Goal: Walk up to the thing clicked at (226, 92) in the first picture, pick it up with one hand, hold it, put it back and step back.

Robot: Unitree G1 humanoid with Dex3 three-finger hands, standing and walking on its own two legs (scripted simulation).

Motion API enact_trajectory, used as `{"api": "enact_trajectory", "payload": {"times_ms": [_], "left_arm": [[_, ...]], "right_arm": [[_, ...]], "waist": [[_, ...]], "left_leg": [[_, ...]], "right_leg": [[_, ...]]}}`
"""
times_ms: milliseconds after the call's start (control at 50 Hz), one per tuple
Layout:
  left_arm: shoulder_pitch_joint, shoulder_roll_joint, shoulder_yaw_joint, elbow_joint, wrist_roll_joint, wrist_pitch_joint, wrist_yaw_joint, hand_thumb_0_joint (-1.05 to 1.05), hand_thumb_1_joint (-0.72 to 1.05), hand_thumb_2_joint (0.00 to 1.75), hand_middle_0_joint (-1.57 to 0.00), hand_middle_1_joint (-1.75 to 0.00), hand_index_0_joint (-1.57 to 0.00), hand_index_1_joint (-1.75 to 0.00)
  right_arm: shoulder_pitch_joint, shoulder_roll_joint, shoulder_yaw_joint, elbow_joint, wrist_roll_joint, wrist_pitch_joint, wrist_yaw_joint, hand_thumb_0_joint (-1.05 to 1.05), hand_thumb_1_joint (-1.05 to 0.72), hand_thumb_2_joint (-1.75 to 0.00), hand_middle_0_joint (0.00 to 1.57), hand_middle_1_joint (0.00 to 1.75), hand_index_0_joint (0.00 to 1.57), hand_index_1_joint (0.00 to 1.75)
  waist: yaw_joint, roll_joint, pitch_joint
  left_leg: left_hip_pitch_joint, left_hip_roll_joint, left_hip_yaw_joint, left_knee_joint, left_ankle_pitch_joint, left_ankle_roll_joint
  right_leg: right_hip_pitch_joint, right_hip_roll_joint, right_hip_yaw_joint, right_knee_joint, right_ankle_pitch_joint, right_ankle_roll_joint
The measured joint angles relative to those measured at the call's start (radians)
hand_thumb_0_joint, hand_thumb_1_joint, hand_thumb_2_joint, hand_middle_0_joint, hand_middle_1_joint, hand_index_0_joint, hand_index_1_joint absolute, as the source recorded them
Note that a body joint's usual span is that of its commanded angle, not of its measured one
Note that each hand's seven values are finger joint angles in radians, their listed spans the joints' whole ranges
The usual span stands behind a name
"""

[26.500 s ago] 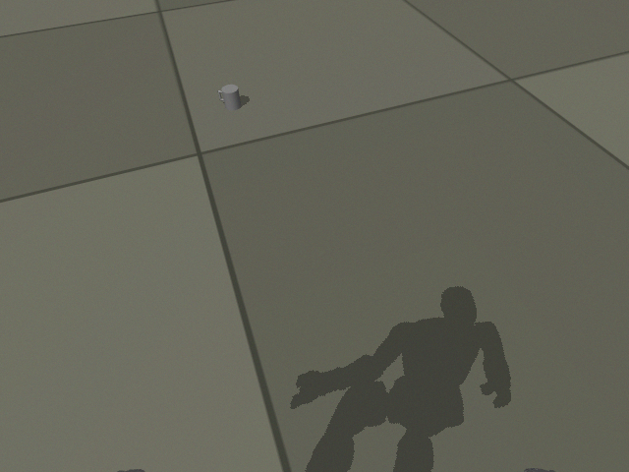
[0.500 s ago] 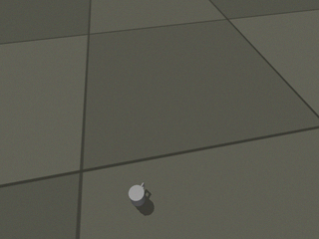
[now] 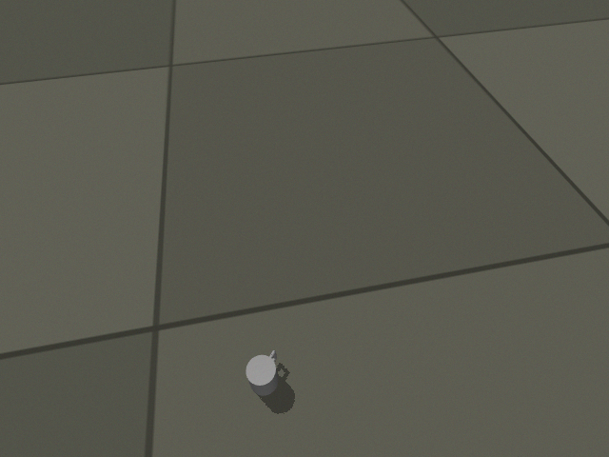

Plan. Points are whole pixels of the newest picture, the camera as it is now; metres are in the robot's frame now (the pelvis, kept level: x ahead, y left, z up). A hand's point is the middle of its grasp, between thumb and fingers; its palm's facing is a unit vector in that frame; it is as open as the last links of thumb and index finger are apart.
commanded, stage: stand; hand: left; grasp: from above
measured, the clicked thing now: (265, 370) +0.44 +0.16 -0.73
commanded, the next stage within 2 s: rise first in 0.58 s
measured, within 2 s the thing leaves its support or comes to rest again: neither
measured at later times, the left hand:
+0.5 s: hand out of the picture +0.07 +0.25 -0.16, palm faces -0.03 -0.94 -0.34, open 7.3 cm
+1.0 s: hand (159, 445) +0.15 +0.25 -0.18, palm faces -0.05 -0.94 -0.35, open 10.4 cm
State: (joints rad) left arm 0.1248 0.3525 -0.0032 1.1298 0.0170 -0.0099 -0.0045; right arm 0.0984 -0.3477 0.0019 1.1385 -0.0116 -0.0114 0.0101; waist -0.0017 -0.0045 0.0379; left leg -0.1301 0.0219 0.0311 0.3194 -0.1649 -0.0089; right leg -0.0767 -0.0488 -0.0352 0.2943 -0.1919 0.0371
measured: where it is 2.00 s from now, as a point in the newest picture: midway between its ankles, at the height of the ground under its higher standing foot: outside the picture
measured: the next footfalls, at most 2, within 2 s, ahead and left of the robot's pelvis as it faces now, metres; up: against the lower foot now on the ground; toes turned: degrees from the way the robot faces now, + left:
none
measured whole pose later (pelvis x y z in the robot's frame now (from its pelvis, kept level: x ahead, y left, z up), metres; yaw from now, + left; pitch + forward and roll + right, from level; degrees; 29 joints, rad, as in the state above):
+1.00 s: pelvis -0.01 +0.00 -0.02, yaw -1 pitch +8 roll -1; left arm -0.03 0.34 0.15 0.98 0.12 0.05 -0.02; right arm 0.25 -0.23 -0.02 0.75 0.02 -0.04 -0.02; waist -0.04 -0.02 0.00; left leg -0.48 0.04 0.03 0.63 -0.28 -0.01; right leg -0.43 -0.04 -0.02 0.61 -0.31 0.03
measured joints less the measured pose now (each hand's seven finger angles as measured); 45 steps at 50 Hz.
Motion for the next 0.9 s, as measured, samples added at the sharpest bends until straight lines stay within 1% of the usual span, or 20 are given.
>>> {"api": "enact_trajectory", "payload": {"times_ms": [700,720,740,780,820,860,900], "left_arm": [[0.005,0.000,0.002,-0.004,0.001,0.003,-0.001,0.00,0.91,0.91,-0.20,-0.30,-0.20,-0.31],[0.012,-0.003,0.009,-0.028,-0.010,0.004,0.004,0.00,0.90,0.91,-0.20,-0.31,-0.20,-0.31],[0.006,-0.009,0.018,-0.058,-0.022,-0.003,0.012,0.00,0.89,0.92,-0.19,-0.32,-0.19,-0.33],[-0.046,-0.021,0.044,-0.064,-0.025,-0.024,0.017,0.00,0.84,0.93,-0.19,-0.37,-0.18,-0.37],[-0.117,-0.021,0.073,-0.039,-0.007,-0.021,0.008,0.00,0.76,0.93,-0.18,-0.44,-0.17,-0.45],[-0.174,-0.012,0.112,-0.022,0.028,-0.015,-0.007,0.00,0.66,0.94,-0.16,-0.54,-0.16,-0.55],[-0.195,-0.005,0.143,-0.043,0.059,-0.006,-0.017,0.00,0.55,0.95,-0.13,-0.65,-0.14,-0.65]], "right_arm": [[0.007,0.002,0.001,-0.008,-0.001,0.001,-0.001,0.00,-0.91,-0.90,0.20,0.30,0.20,0.30],[0.022,0.003,0.003,-0.045,0.015,0.006,-0.009,0.00,-0.91,-0.90,0.20,0.30,0.20,0.30],[0.043,0.006,0.003,-0.099,0.031,-0.004,-0.020,0.00,-0.92,-0.90,0.20,0.30,0.20,0.30],[0.070,0.018,0.003,-0.183,0.052,-0.025,-0.036,0.00,-0.94,-0.90,0.20,0.30,0.20,0.30],[0.080,0.040,-0.001,-0.242,0.055,-0.032,-0.044,0.00,-0.94,-0.91,0.20,0.30,0.20,0.30],[0.088,0.066,-0.009,-0.283,0.043,-0.037,-0.043,0.00,-0.95,-0.91,0.20,0.30,0.20,0.30],[0.103,0.088,-0.018,-0.319,0.032,-0.038,-0.037,0.00,-0.95,-0.91,0.20,0.30,0.20,0.30]], "waist": [[-0.001,-0.003,0.005],[-0.002,-0.002,-0.002],[-0.002,-0.001,0.002],[-0.002,0.000,0.017],[-0.006,-0.004,0.019],[-0.012,-0.012,0.008],[-0.016,-0.018,-0.007]], "left_leg": [[-0.002,-0.005,-0.002,0.003,-0.001,0.004],[-0.022,-0.005,-0.002,0.016,-0.005,0.004],[-0.047,-0.005,-0.005,0.037,-0.011,0.005],[-0.097,-0.004,-0.010,0.079,-0.023,0.005],[-0.162,0.000,-0.014,0.130,-0.037,0.003],[-0.232,0.006,-0.013,0.186,-0.056,0.001],[-0.288,0.013,-0.009,0.239,-0.079,-0.002]], "right_leg": [[0.000,-0.005,-0.002,0.003,-0.002,0.003],[-0.022,-0.005,-0.002,0.019,-0.007,0.002],[-0.047,-0.006,-0.003,0.043,-0.016,0.000],[-0.096,-0.006,-0.007,0.087,-0.030,-0.002],[-0.161,-0.003,-0.008,0.138,-0.045,-0.004],[-0.232,0.001,-0.004,0.197,-0.065,-0.007],[-0.292,0.006,0.003,0.251,-0.086,-0.009]]}}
